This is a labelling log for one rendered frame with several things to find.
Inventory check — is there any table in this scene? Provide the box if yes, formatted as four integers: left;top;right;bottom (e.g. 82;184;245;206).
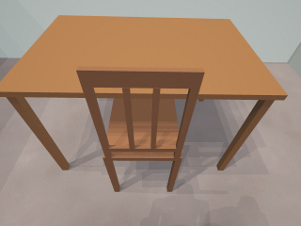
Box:
0;15;288;170

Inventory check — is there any chair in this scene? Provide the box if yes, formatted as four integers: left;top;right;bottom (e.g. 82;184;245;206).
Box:
76;66;205;192

